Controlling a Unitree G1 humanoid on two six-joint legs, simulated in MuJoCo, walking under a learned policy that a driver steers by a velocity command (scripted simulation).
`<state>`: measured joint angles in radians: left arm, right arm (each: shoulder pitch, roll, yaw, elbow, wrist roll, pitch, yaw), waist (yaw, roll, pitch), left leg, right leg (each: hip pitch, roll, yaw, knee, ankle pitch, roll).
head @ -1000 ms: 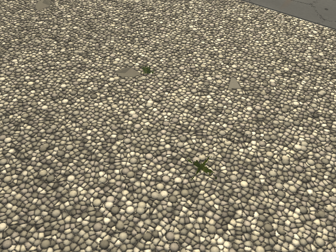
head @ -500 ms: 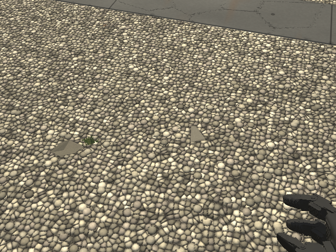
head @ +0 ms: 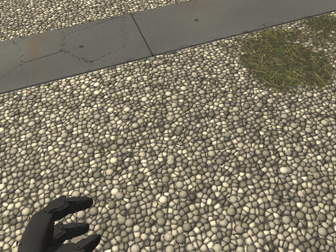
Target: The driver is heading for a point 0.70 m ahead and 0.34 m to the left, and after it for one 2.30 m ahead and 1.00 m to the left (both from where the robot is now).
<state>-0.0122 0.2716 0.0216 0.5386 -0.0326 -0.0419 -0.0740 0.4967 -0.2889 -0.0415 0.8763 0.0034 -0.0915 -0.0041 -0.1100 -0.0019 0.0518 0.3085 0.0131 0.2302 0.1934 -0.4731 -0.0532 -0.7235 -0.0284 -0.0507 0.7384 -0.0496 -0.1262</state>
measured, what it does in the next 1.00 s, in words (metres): walks ahead, turning left: right foot, then left foot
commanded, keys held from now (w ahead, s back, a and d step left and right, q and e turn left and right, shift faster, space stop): w+q+shift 1.00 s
